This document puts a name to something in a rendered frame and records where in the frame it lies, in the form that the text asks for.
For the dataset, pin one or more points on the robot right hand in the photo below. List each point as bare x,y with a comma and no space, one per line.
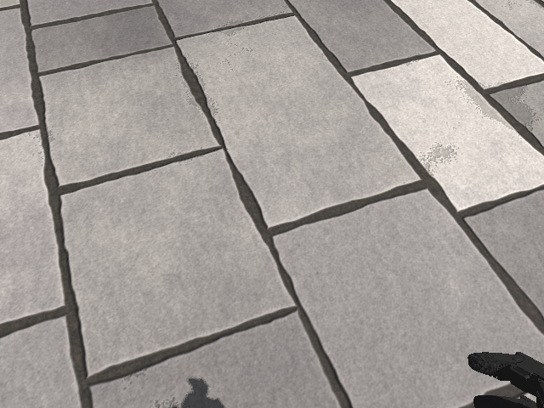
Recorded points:
521,370

